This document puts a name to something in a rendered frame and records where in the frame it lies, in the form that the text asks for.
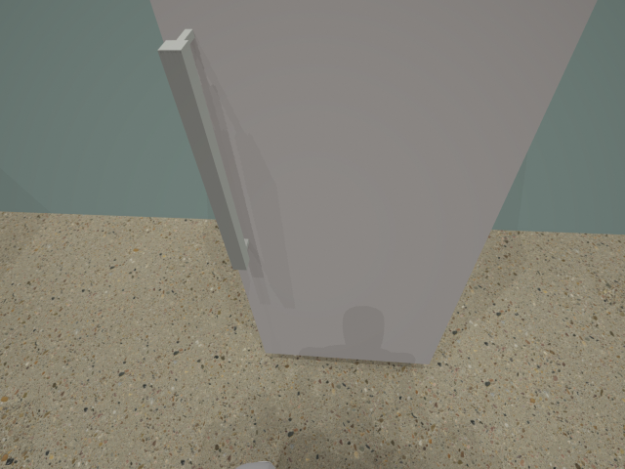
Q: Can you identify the handle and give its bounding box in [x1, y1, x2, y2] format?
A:
[157, 29, 250, 271]

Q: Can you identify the fridge door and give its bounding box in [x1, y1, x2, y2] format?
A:
[150, 0, 598, 364]

